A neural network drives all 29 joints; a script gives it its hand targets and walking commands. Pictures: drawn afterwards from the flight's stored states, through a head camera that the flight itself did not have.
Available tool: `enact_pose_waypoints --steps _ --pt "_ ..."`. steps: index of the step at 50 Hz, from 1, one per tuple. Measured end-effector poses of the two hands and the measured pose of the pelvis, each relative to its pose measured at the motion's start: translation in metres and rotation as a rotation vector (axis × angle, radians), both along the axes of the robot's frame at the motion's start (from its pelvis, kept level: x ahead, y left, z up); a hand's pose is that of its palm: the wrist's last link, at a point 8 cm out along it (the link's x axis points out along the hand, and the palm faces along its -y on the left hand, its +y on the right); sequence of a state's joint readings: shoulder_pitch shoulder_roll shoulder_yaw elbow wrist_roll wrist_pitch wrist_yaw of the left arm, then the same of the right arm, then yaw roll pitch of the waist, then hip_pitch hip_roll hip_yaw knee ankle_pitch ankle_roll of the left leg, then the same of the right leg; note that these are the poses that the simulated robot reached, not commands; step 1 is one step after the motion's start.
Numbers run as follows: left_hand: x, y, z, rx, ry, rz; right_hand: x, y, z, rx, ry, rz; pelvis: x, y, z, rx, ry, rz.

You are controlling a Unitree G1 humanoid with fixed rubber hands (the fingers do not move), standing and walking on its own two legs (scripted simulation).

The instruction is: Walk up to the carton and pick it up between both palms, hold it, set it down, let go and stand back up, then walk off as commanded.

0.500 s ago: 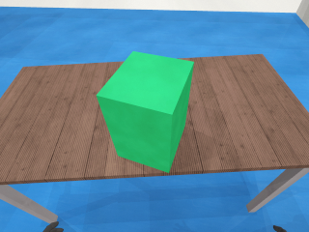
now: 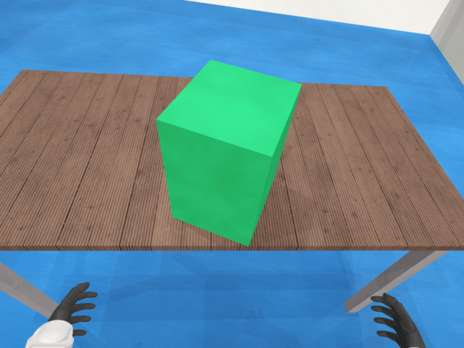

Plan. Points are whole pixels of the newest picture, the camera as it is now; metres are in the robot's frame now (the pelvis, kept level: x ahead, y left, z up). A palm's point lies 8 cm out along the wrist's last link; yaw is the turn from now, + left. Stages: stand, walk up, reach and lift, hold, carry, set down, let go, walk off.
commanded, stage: reach and lift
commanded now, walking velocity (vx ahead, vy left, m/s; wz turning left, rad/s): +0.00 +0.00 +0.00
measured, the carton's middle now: (230, 157) +0.46 +0.02 +0.05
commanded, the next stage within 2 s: none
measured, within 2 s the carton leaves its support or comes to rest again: neither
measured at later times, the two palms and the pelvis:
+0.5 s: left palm (35, 315) +0.18 +0.31 -0.02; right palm out of the picture +0.11 -0.20 -0.02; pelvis -0.02 +0.00 +0.01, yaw -6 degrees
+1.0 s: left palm (30, 283) +0.22 +0.32 +0.02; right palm (327, 337) +0.15 -0.13 +0.00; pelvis +0.03 +0.05 +0.01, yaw -6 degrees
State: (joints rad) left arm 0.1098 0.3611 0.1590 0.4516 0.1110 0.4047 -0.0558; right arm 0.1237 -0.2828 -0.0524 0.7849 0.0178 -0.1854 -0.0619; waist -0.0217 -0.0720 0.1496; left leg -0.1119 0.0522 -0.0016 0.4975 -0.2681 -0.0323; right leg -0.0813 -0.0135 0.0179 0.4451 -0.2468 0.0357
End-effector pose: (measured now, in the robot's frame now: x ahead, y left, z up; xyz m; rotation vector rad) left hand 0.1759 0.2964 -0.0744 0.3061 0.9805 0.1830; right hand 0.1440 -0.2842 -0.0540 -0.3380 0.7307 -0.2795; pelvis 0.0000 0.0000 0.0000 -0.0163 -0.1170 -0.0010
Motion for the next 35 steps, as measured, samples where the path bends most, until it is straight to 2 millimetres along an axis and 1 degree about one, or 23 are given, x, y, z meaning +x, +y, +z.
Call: enact_pose_waypoints --steps 5,9,11,13,18,20,23,27,30,33,35 --pt "-0.009 0.013 0.016 -0.008 -0.066 -0.005 -0.017 0.027 -0.003 0.052 -0.010 -0.030 -0.003 0.010 0.003 0.000 -0.048 -0.016" --pt "-0.010 0.016 0.028 0.006 -0.084 -0.042 -0.018 0.053 -0.002 0.114 -0.067 -0.027 -0.011 0.019 0.003 -0.004 -0.080 -0.040" --pt "-0.010 0.015 0.034 0.016 -0.082 -0.066 -0.019 0.062 -0.002 0.140 -0.085 -0.023 -0.014 0.021 0.003 -0.005 -0.096 -0.059" --pt "-0.010 0.012 0.039 0.019 -0.087 -0.083 -0.021 0.065 -0.003 0.157 -0.094 -0.028 -0.017 0.021 0.003 -0.001 -0.100 -0.075" --pt "-0.006 0.004 0.053 -0.020 -0.143 -0.086 -0.032 0.066 -0.003 0.155 -0.090 -0.045 -0.021 0.015 0.004 0.010 -0.077 -0.076" --pt "-0.003 0.005 0.057 -0.039 -0.174 -0.086 -0.037 0.071 0.003 0.140 -0.092 -0.039 -0.021 0.011 0.005 0.013 -0.058 -0.080" --pt "0.001 0.012 0.058 -0.063 -0.206 -0.088 -0.040 0.080 0.018 0.125 -0.111 -0.038 -0.020 0.006 0.006 0.013 -0.037 -0.095" --pt "0.011 0.017 0.055 -0.112 -0.255 -0.104 -0.035 0.095 0.040 0.112 -0.154 -0.062 -0.019 0.004 0.007 0.009 -0.031 -0.108" --pt "0.017 0.016 0.054 -0.143 -0.287 -0.124 -0.027 0.109 0.051 0.124 -0.178 -0.082 -0.015 0.009 0.007 0.004 -0.027 -0.107" --pt "0.019 0.017 0.055 -0.150 -0.289 -0.153 -0.017 0.127 0.055 0.162 -0.190 -0.104 -0.009 0.018 0.008 0.001 -0.025 -0.110" --pt "0.019 0.022 0.057 -0.137 -0.278 -0.172 -0.013 0.139 0.053 0.193 -0.188 -0.124 -0.005 0.026 0.008 -0.001 -0.027 -0.115"
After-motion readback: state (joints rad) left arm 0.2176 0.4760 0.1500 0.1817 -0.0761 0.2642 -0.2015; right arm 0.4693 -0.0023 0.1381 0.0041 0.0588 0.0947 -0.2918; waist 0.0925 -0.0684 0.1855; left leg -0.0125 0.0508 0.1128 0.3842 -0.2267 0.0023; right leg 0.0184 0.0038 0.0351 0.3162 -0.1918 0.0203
